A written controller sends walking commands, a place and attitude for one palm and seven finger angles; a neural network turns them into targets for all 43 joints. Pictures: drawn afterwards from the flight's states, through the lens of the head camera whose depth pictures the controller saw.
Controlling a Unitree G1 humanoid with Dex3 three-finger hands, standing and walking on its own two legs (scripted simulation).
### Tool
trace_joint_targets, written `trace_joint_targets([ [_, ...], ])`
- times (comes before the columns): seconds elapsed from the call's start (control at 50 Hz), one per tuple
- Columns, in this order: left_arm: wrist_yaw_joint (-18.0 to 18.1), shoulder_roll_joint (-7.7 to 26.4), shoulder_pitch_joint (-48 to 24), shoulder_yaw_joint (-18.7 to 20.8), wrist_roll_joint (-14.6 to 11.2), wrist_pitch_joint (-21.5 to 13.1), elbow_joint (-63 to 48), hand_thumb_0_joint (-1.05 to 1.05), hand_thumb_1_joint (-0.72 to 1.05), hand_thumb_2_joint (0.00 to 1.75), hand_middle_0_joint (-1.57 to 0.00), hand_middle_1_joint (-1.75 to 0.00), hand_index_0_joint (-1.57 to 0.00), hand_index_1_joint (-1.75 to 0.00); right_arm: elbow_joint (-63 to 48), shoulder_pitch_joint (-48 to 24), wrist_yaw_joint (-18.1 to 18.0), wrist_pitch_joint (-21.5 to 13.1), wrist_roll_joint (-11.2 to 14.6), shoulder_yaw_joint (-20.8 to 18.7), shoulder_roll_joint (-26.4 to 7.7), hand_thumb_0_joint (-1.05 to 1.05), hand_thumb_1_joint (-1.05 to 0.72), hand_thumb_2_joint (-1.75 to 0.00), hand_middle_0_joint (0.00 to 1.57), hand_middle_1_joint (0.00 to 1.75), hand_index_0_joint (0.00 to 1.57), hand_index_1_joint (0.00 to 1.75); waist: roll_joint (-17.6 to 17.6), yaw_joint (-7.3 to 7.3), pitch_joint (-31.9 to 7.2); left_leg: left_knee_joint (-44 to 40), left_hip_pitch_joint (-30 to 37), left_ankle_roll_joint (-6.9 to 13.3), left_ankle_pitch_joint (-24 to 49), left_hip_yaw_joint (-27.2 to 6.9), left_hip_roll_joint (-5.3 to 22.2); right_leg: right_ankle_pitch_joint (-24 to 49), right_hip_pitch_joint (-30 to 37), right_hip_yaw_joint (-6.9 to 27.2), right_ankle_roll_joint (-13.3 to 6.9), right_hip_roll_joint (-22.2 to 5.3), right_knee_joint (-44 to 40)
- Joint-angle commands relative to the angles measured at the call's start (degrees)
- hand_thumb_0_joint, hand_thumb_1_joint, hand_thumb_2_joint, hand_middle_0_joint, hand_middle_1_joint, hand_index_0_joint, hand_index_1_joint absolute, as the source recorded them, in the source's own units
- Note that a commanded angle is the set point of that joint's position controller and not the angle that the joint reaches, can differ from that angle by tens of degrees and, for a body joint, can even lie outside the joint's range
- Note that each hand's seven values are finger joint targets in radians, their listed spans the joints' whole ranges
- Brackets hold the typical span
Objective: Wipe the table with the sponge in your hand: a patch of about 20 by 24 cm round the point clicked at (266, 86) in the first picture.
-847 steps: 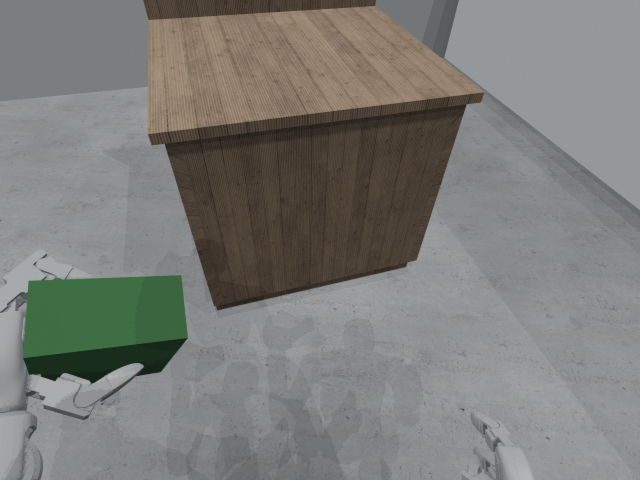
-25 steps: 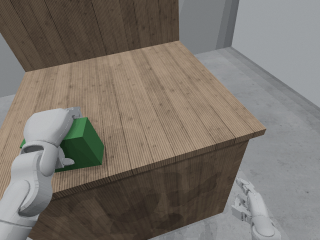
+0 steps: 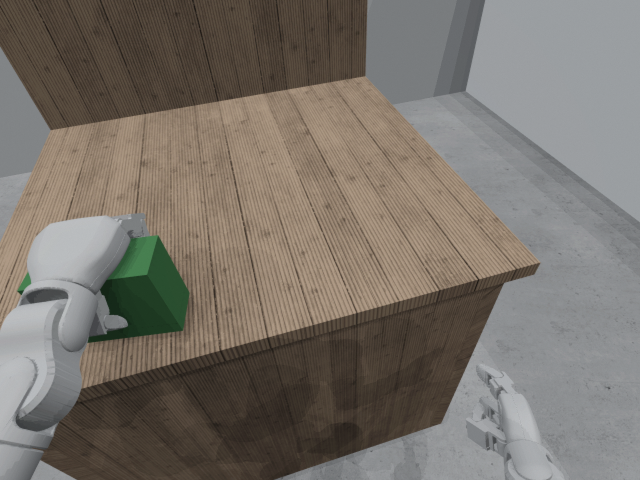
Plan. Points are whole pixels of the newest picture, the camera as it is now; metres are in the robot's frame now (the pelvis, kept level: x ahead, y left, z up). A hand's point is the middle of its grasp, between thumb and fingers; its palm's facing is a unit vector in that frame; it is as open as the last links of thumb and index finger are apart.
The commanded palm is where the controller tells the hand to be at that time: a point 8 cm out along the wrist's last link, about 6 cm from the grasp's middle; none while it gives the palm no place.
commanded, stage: move the sponge above the wiping area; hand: left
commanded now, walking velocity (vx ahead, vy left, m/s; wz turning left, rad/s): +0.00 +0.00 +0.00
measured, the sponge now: (121, 300) +0.25 +0.31 +0.10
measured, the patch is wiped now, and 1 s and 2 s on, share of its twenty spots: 0.00 0.05 0.05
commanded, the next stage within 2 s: none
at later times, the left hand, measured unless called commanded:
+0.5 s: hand (99, 261) +0.26 +0.32 +0.16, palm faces +0.17 -0.02 -0.99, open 10.2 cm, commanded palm +0.23 +0.33 +0.22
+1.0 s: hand (81, 239) +0.27 +0.34 +0.18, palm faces +0.23 +0.00 -0.97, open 10.2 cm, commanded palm +0.23 +0.33 +0.22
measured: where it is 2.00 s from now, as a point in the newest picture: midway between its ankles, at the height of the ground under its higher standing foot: outside the picture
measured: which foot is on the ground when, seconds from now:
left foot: down 0.00-1.00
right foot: down 0.00-1.00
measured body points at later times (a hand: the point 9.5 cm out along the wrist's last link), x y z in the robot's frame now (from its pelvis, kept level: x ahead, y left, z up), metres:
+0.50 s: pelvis +0.00 +0.01 +0.00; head -0.02 -0.03 +0.45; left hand +0.25 +0.32 +0.21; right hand +0.24 -0.18 -0.08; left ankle +0.08 +0.12 -0.73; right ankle -0.02 -0.10 -0.73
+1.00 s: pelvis +0.00 +0.00 +0.00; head -0.02 -0.04 +0.45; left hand +0.26 +0.33 +0.23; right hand +0.24 -0.20 -0.09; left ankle +0.08 +0.12 -0.73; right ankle -0.02 -0.10 -0.73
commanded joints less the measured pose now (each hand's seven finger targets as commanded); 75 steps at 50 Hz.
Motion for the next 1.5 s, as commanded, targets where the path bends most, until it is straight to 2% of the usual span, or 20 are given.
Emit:
trace_joint_targets([
  [0.0,8.4,18.8,-22.7,18.4,0.4,2.2,-6.7,0.00,0.10,1.30,-1.20,-1.60,-1.20,-1.60,-8.4,-11.8,0.7,-3.1,0.1,-2.0,-4.9,0.00,-0.90,-0.90,0.20,0.30,0.20,0.30,6.6,0.26,-16.0,-3.4,12.0,1.6,8.5,1.6,-1.7,9.7,-4.7,1.6,-2.3,-0.4,-6.8],
  [0.1,3.8,10.7,-15.5,10.3,-2.3,6.8,0.9,0.00,0.10,1.30,-1.20,-1.60,-1.20,-1.60,-9.6,-12.6,1.5,-1.2,1.2,-1.6,-5.7,0.00,-0.90,-0.90,0.20,0.30,0.20,0.30,-2.8,-1.16,-10.3,-5.1,6.6,1.4,1.4,2.0,-1.3,6.8,-6.8,0.4,-0.7,-0.7,-7.4],
  [0.16,0.5,7.2,-14.7,5.5,-1.5,7.7,-0.9,0.00,0.10,1.30,-1.20,-1.60,-1.20,-1.60,-11.5,-13.6,1.8,-1.1,2.0,-1.0,-5.5,0.00,-0.90,-0.90,0.20,0.30,0.20,0.30,-3.0,-1.99,-10.6,-4.7,6.8,1.8,-0.2,2.1,-1.2,6.2,-7.8,0.3,-0.7,-0.8,-6.8],
  [0.26,-0.6,15.1,-21.7,8.6,3.8,5.0,-9.1,0.00,0.10,1.30,-1.20,-1.60,-1.20,-1.60,-12.1,-13.4,1.4,-2.0,1.0,-0.8,-5.2,0.00,-0.90,-0.90,0.20,0.30,0.20,0.30,-1.2,-1.84,-16.7,-3.7,9.7,2.8,2.6,1.4,-1.7,6.5,-6.5,0.7,-1.2,-0.2,-4.8],
  [0.32,2.6,19.8,-25.5,14.3,4.3,0.3,-12.6,0.00,0.10,1.30,-1.20,-1.60,-1.20,-1.60,-11.4,-11.4,0.8,-2.7,0.2,-1.2,-4.7,0.00,-0.90,-0.90,0.20,0.30,0.20,0.30,0.9,-1.08,-17.8,-3.9,12.5,3.0,4.2,0.4,-1.8,6.4,-6.3,0.7,-1.7,0.5,-5.5],
  [0.34,4.2,25.2,-25.7,19.8,4.8,-0.5,-14.5,0.00,0.10,1.30,-1.20,-1.60,-1.20,-1.60,-11.3,-12.1,0.5,-3.3,0.1,-1.2,-5.0,0.00,-0.90,-0.90,0.20,0.30,0.20,0.30,3.5,0.10,-18.3,-4.0,12.9,2.7,4.1,0.0,-1.7,5.8,-5.6,2.1,-2.6,1.0,-5.5],
  [0.44,10.0,18.9,-23.9,18.9,2.4,2.2,-4.0,0.00,0.10,1.30,-1.20,-1.60,-1.20,-1.60,-8.4,-11.9,1.3,-2.8,0.5,-1.8,-4.9,0.00,-0.90,-0.90,0.20,0.30,0.20,0.30,7.2,0.58,-14.1,-4.7,11.1,1.3,4.6,0.4,-1.5,5.8,-5.8,2.3,-3.2,0.8,-6.5],
  [0.46,9.9,15.0,-24.1,15.6,1.4,3.5,-1.3,0.00,0.10,1.30,-1.20,-1.60,-1.20,-1.60,-8.2,-11.2,1.4,-2.3,0.5,-2.1,-5.0,0.00,-0.90,-0.90,0.20,0.30,0.20,0.30,3.7,-0.16,-13.5,-4.7,10.0,1.3,4.1,1.2,-1.2,6.2,-6.1,1.0,-2.4,0.3,-6.5],
  [0.58,2.4,9.5,-18.7,6.8,0.2,7.3,5.8,0.00,0.10,1.30,-1.20,-1.60,-1.20,-1.60,-9.6,-11.9,1.4,-0.5,1.8,-1.5,-5.9,0.00,-0.90,-0.90,0.20,0.30,0.20,0.30,-2.9,-2.63,-9.7,-4.6,6.1,1.9,-0.8,2.4,-1.7,5.1,-8.3,0.4,-0.7,-0.3,-7.4],
  [0.66,-1.7,10.6,-23.9,3.4,2.8,5.3,2.4,0.00,0.10,1.30,-1.20,-1.60,-1.20,-1.60,-11.2,-11.8,1.0,-1.5,2.0,-1.1,-5.6,0.00,-0.90,-0.90,0.20,0.30,0.20,0.30,-1.3,-3.86,-12.3,-3.5,8.0,2.9,-1.7,1.8,-2.2,4.2,-9.0,0.7,-0.8,-0.3,-6.8],
  [0.76,1.4,21.0,-27.4,14.1,4.2,-4.4,-11.2,0.00,0.10,1.30,-1.20,-1.60,-1.20,-1.60,-11.9,-9.2,-0.4,-4.1,0.4,-1.4,-4.3,0.00,-0.90,-0.90,0.20,0.30,0.20,0.30,1.7,-1.83,-19.9,-2.2,14.3,3.7,6.0,0.9,-2.8,7.8,-6.0,0.9,-1.9,0.5,-5.9],
  [0.84,7.9,24.6,-22.6,23.6,2.7,-4.3,-7.4,0.00,0.10,1.30,-1.20,-1.60,-1.20,-1.60,-9.7,-9.4,0.3,-3.7,0.0,-2.1,-5.0,0.00,-0.90,-0.90,0.20,0.30,0.20,0.30,7.4,0.57,-16.2,-3.0,12.6,2.3,8.3,0.6,-2.2,9.1,-5.1,2.4,-3.2,0.8,-7.0],
  [0.86,9.2,20.2,-23.9,20.6,1.9,-2.7,-4.7,0.00,0.10,1.30,-1.20,-1.60,-1.20,-1.60,-9.1,-8.9,0.7,-3.1,0.1,-2.2,-4.7,0.00,-0.90,-0.90,0.20,0.30,0.20,0.30,6.2,0.11,-15.4,-2.9,11.2,1.9,8.6,1.3,-2.0,9.4,-4.8,1.1,-2.8,0.3,-6.6],
  [0.92,9.9,18.2,-19.7,19.4,-0.6,2.1,2.2,0.00,0.10,1.30,-1.20,-1.60,-1.20,-1.60,-8.6,-9.2,1.6,-1.1,0.8,-3.0,-6.2,0.00,-0.90,-0.90,0.20,0.30,0.20,0.30,1.0,0.17,-12.6,-3.2,8.3,1.3,7.0,2.3,-1.3,10.0,-4.8,1.8,-1.8,-0.2,-7.2],
  [1.06,0.3,9.4,-13.1,6.9,-1.2,6.9,2.2,0.00,0.10,1.30,-1.20,-1.60,-1.20,-1.60,-11.9,-11.8,2.0,-0.2,2.2,-1.6,-6.1,0.00,-0.90,-0.90,0.20,0.30,0.20,0.30,-2.9,-2.54,-11.1,-3.0,6.5,2.4,3.0,2.7,-1.9,10.5,-6.9,0.5,-0.4,-0.6,-6.5],
  [1.16,-1.8,16.5,-22.6,9.0,2.5,0.7,-11.6,0.00,0.10,1.30,-1.20,-1.60,-1.20,-1.60,-13.2,-10.7,0.8,-2.2,1.3,-1.4,-5.1,0.00,-0.90,-0.90,0.20,0.30,0.20,0.30,-1.0,-3.20,-17.0,-1.5,11.5,4.0,5.4,1.5,-2.5,10.1,-6.9,0.9,-0.7,-0.1,-5.6],
  [1.24,4.3,25.7,-22.2,21.1,3.7,-5.5,-17.6,0.00,0.10,1.30,-1.20,-1.60,-1.20,-1.60,-11.9,-9.2,-0.3,-4.0,0.2,-1.7,-5.0,0.00,-0.90,-0.90,0.20,0.30,0.20,0.30,5.4,-0.56,-17.7,-2.0,15.0,3.4,8.9,0.5,-2.2,9.9,-6.3,2.2,-2.7,1.1,-6.4],
  [1.34,10.8,19.7,-23.4,20.9,0.8,0.7,-2.9,0.00,0.10,1.30,-1.20,-1.60,-1.20,-1.60,-8.7,-10.5,1.1,-2.2,1.0,-2.5,-5.3,0.00,-0.90,-0.90,0.20,0.30,0.20,0.30,6.7,0.23,-11.9,-3.7,10.4,1.2,6.7,1.0,-1.8,7.6,-5.9,2.9,-3.2,0.7,-7.6],
  [1.42,6.9,15.9,-17.3,15.3,-1.6,4.9,4.9,0.00,0.10,1.30,-1.20,-1.60,-1.20,-1.60,-9.4,-10.8,1.3,0.1,1.4,-2.3,-6.5,0.00,-0.90,-0.90,0.20,0.30,0.20,0.30,-3.0,-0.47,-11.1,-4.2,6.7,1.3,3.7,2.5,-1.7,8.1,-5.2,1.2,-0.9,-0.4,-7.9],
  [1.48,1.9,10.8,-12.8,9.1,-1.6,7.1,4.4,0.00,0.10,1.30,-1.20,-1.60,-1.20,-1.60,-10.9,-11.9,1.7,0.5,2.2,-1.5,-6.2,0.00,-0.90,-0.90,0.20,0.30,0.20,0.30,-2.6,-1.55,-10.7,-3.8,6.1,1.8,3.3,2.8,-1.8,10.0,-5.8,0.4,-0.7,-0.4,-7.1],
])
